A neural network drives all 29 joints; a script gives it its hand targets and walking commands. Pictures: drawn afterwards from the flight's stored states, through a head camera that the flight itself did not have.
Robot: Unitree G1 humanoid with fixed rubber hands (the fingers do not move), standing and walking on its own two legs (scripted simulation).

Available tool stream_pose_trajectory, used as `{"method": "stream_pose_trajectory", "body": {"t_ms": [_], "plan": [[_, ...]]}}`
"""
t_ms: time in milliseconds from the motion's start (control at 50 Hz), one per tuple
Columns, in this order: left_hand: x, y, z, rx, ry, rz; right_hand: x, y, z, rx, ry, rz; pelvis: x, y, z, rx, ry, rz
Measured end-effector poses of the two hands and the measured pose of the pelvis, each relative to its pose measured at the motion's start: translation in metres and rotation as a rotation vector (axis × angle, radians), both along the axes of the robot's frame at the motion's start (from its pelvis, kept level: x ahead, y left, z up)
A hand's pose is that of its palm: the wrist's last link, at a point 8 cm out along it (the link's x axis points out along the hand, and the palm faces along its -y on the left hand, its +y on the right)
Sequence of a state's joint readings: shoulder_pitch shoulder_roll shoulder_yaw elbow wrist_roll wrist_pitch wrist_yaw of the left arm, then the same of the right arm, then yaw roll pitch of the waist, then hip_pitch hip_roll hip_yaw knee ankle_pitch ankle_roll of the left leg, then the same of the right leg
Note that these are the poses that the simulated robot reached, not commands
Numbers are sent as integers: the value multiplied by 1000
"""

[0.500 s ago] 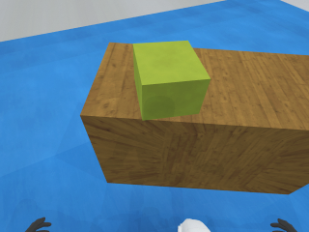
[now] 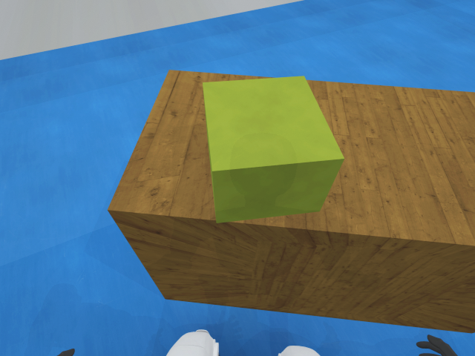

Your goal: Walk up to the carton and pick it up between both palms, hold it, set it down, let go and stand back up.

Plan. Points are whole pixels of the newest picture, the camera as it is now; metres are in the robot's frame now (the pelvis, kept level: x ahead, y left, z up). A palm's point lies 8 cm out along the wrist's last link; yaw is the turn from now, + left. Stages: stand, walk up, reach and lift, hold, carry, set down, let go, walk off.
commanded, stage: walk up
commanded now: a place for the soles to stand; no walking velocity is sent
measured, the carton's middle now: (261, 147) +0.50 -0.01 +0.02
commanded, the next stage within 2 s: reach and lift in 1.38 s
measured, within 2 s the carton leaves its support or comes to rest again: neither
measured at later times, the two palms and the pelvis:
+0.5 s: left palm (84, 315) +0.17 +0.29 -0.08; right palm out of the picture +0.14 -0.36 -0.09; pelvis +0.06 -0.03 +0.00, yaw -1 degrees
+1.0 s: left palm (93, 306) +0.19 +0.28 -0.08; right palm out of the picture +0.14 -0.36 -0.07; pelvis +0.06 -0.03 +0.00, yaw -1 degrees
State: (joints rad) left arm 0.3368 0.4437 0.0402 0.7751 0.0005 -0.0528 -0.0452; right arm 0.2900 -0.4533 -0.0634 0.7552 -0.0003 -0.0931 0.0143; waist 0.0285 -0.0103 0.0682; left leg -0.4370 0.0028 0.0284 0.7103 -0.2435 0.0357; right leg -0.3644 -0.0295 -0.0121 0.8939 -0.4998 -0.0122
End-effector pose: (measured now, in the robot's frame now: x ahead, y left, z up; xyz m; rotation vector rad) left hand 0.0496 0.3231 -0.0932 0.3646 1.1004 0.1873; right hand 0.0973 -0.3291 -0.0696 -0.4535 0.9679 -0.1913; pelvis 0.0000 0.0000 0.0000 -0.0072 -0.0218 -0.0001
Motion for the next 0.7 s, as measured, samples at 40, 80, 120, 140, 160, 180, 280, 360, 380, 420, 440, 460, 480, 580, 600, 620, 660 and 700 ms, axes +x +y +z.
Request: {"method": "stream_pose_trajectory", "body": {"t_ms": [40, 80, 120, 140, 160, 180, 280, 360, 380, 420, 440, 460, 480, 580, 600, 620, 660, 700], "plan": [[20, -3, 0, -11, -26, -10, 7, -4, 9, -18, -19, -15, 9, -1, 3, -3, -17, -6], [38, -6, 1, -18, -49, -18, 12, -9, 14, -30, -28, -27, 17, -4, 4, -1, -25, -7], [53, -11, 1, -19, -62, -25, 16, -14, 16, -33, -32, -38, 25, -8, 5, 4, -29, -7], [59, -14, 2, -18, -64, -29, 18, -17, 15, -32, -30, -42, 29, -10, 4, 8, -29, -8], [64, -16, 2, -15, -64, -33, 20, -20, 14, -29, -25, -46, 32, -13, 4, 11, -25, -9], [67, -19, 3, -10, -62, -34, 22, -23, 11, -25, -17, -48, 34, -16, 3, 15, -18, -10], [73, -29, 6, 31, -22, -37, 29, -28, -11, 21, 31, -64, 45, -28, 0, 11, 0, -15], [87, -28, 14, 53, -24, -50, 35, -24, -20, 42, 40, -66, 53, -27, 0, 8, 10, -16], [92, -28, 15, 55, -32, -53, 36, -23, -21, 46, 42, -67, 54, -27, 0, 8, 12, -16], [104, -29, 17, 56, -54, -56, 39, -24, -20, 46, 43, -66, 56, -28, 1, 10, 15, -15], [109, -31, 17, 55, -65, -58, 40, -25, -20, 43, 42, -66, 57, -29, 1, 11, 16, -15], [114, -32, 17, 53, -75, -62, 40, -27, -19, 41, 42, -66, 57, -30, 1, 13, 17, -15], [119, -34, 17, 49, -84, -66, 41, -28, -18, 38, 41, -65, 57, -30, 1, 13, 17, -15], [137, -40, 15, 31, -119, -89, 43, -29, -13, 25, 37, -65, 58, -30, 1, 13, 17, -15], [140, -40, 15, 28, -126, -92, 43, -29, -12, 22, 37, -65, 57, -30, 1, 13, 17, -15], [142, -41, 15, 25, -133, -94, 43, -29, -11, 20, 35, -65, 57, -30, 1, 13, 17, -15], [144, -42, 14, 20, -142, -96, 43, -30, -9, 15, 31, -65, 57, -30, 1, 13, 16, -15], [145, -42, 14, 16, -146, -95, 43, -30, -8, 11, 26, -65, 57, -30, 1, 13, 16, -15]]}}
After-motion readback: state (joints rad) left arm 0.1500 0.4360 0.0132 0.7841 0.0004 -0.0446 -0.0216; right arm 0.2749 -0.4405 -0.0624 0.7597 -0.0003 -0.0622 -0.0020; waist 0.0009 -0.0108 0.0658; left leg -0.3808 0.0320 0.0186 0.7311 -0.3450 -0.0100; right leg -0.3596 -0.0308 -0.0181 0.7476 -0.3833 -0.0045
